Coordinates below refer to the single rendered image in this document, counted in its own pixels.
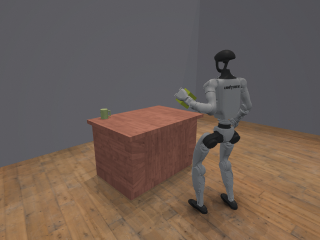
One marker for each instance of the robot right upper arm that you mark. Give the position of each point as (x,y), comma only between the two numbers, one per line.
(244,95)

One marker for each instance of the left robot hand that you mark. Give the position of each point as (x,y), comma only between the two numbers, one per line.
(181,94)

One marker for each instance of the right robot hand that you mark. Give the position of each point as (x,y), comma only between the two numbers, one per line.
(233,123)

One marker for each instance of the left robot thigh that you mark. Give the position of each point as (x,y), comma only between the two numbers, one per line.
(206,142)

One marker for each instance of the sponge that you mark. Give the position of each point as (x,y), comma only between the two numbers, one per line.
(189,94)

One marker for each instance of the robot right foot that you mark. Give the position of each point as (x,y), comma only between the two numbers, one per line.
(232,204)

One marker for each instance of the robot left forearm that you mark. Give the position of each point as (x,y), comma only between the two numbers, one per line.
(200,107)

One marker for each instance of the table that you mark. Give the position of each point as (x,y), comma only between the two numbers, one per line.
(137,150)

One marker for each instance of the robot left upper arm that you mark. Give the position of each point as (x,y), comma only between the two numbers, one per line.
(210,94)

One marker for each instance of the robot right forearm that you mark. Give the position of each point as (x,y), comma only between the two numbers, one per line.
(240,115)

